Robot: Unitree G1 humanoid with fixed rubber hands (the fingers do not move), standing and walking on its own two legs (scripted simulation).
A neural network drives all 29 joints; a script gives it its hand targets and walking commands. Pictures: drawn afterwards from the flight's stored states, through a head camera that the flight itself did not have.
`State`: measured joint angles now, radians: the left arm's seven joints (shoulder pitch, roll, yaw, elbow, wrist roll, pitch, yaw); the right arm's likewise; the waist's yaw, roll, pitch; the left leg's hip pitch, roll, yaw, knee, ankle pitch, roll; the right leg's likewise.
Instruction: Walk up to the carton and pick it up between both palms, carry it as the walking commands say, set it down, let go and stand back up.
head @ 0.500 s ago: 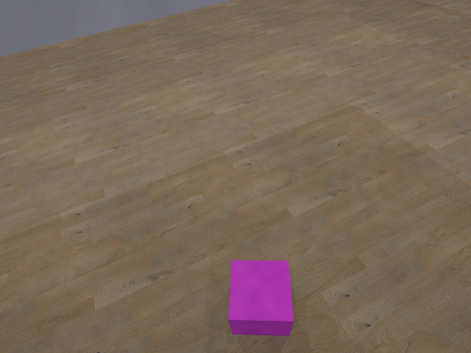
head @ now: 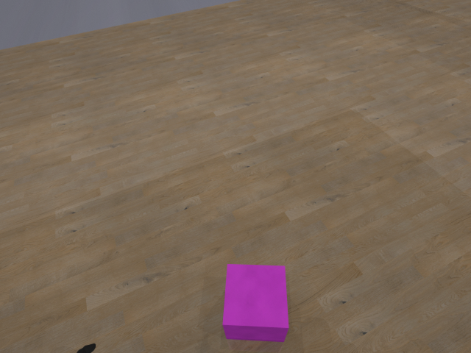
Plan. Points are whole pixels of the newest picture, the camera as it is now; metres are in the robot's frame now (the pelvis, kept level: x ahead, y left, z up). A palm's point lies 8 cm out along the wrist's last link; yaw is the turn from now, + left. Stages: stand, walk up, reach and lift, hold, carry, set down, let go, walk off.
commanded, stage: walk up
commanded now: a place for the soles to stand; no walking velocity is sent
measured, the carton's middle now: (255, 302) +0.43 +0.00 -0.68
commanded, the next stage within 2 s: reach and lift in 0.64 s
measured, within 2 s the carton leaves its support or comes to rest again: neither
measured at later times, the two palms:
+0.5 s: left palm out of the picture +0.09 +0.33 -0.10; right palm out of the picture +0.09 -0.31 -0.11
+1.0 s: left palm (99, 342) +0.17 +0.29 -0.10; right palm out of the picture +0.15 -0.28 -0.14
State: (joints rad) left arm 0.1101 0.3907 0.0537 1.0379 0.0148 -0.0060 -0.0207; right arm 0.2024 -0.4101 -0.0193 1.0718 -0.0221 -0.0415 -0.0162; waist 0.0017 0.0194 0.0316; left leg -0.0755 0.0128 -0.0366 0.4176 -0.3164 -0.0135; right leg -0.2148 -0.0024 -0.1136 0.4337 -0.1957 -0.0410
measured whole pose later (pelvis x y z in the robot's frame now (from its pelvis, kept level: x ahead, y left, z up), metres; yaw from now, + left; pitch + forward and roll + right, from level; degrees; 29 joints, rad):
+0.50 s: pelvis +0.00 +0.01 +0.00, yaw +2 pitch -3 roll +0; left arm 0.11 0.39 0.05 0.98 0.02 0.01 -0.03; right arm 0.19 -0.41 -0.02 0.99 -0.02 -0.04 -0.02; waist 0.01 0.01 0.04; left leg -0.08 -0.01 -0.06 0.47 -0.34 0.00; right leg -0.21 -0.03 -0.14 0.49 -0.24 -0.03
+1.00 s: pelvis -0.04 -0.01 -0.03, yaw -4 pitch +8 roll +1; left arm -0.06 0.35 0.18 0.60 0.03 0.23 -0.08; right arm 0.00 -0.30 -0.11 0.49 -0.05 0.29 0.02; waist 0.06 0.03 0.14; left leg -0.49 0.03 0.02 0.77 -0.42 -0.03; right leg -0.65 0.01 -0.06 0.75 -0.25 -0.06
